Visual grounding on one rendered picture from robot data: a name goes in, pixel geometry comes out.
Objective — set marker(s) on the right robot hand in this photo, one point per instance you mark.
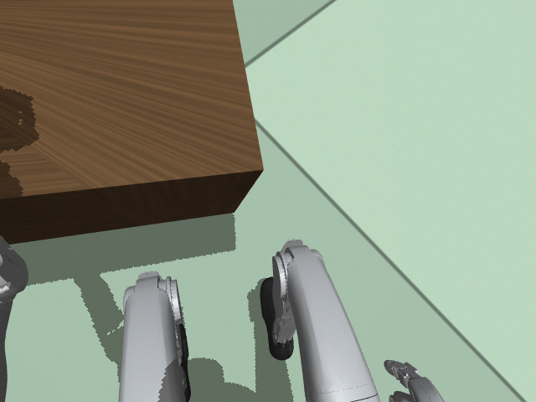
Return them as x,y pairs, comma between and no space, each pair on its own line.
420,388

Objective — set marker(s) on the left robot arm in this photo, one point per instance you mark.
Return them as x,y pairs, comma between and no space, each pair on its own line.
13,279

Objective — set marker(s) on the right robot foot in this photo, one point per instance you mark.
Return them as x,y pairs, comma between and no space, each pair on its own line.
278,350

